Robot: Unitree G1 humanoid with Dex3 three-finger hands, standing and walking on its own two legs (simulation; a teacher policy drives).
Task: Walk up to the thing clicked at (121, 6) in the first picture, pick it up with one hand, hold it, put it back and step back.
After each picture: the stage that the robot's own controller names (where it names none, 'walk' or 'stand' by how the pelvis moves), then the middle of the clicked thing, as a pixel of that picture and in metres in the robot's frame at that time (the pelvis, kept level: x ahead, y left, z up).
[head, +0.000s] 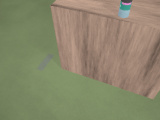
stand; (125, 6) +0.92 -0.23 -0.02
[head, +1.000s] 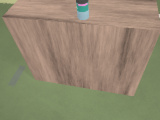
walk; (82, 7) +0.83 +0.06 +0.01
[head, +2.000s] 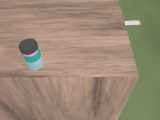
stand; (32, 55) +0.46 +0.24 +0.02
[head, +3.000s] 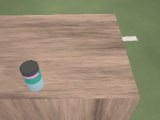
walk; (32, 76) +0.41 +0.23 +0.00
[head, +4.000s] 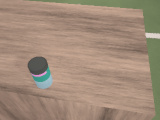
stand; (41, 73) +0.39 +0.19 +0.00
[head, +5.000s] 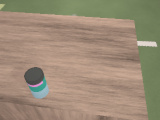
stand; (37, 83) +0.38 +0.20 -0.02
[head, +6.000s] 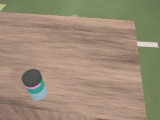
stand; (35, 85) +0.37 +0.21 -0.02
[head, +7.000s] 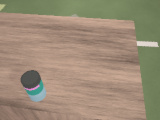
stand; (34, 86) +0.36 +0.21 -0.02
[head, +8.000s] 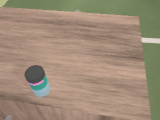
rise first; (38, 81) +0.37 +0.20 -0.02
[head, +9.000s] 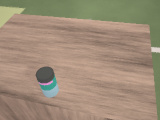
go down; (48, 82) +0.38 +0.19 -0.02
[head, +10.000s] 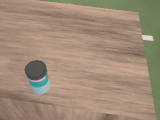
go down; (38, 78) +0.37 +0.17 +0.00
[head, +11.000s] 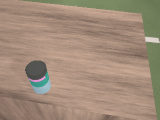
approach; (39, 78) +0.38 +0.18 +0.01
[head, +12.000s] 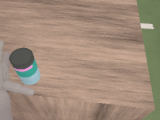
close; (26, 67) +0.39 +0.19 +0.05
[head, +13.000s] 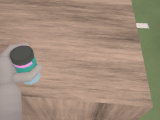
lift; (26, 65) +0.40 +0.19 +0.05
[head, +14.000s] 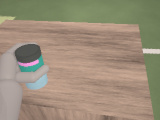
lift; (32, 67) +0.33 +0.17 +0.17
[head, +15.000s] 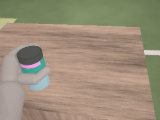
hold; (34, 68) +0.33 +0.17 +0.16
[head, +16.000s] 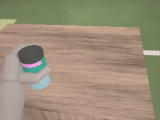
hold; (35, 67) +0.33 +0.17 +0.16
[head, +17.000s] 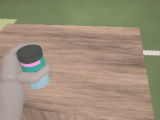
hold; (34, 67) +0.33 +0.17 +0.16
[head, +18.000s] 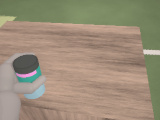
crouch; (30, 77) +0.31 +0.18 +0.14
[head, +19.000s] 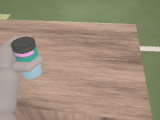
lower; (27, 58) +0.38 +0.19 +0.15
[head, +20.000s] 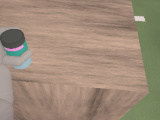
lower; (17, 50) +0.44 +0.20 +0.06
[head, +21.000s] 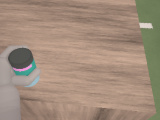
lower; (25, 68) +0.38 +0.19 +0.05
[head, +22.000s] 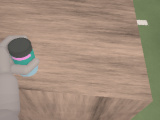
lower; (24, 58) +0.42 +0.19 +0.06
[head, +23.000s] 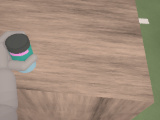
lower; (22, 54) +0.43 +0.20 +0.06
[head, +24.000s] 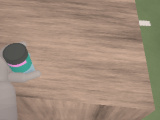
open; (20, 62) +0.40 +0.20 +0.05
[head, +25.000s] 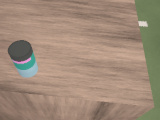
sink last; (24, 60) +0.41 +0.19 +0.04
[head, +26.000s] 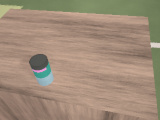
sink last; (42, 70) +0.42 +0.21 +0.02
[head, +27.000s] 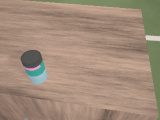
stand; (35, 67) +0.41 +0.20 +0.04
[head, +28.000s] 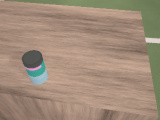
stand; (35, 68) +0.41 +0.19 +0.04
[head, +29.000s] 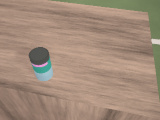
stand; (41, 64) +0.41 +0.19 +0.03
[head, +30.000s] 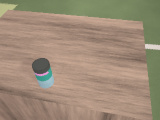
stand; (43, 73) +0.43 +0.19 -0.02
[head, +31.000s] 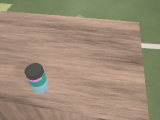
stand; (37, 78) +0.40 +0.21 -0.02
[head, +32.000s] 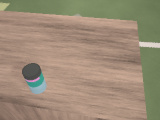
stand; (35, 79) +0.40 +0.22 -0.02
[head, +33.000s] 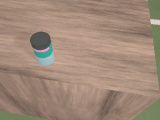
walk; (43, 49) +0.46 +0.17 +0.01
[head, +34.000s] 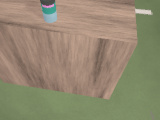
walk; (49, 8) +0.71 +0.20 +0.00
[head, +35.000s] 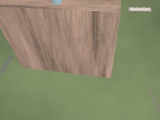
stand; out of the picture +1.04 +0.25 +0.00
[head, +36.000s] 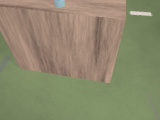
stand; out of the picture +1.00 +0.19 -0.01
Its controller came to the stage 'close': yes
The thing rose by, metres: 0.19
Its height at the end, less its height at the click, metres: +0.00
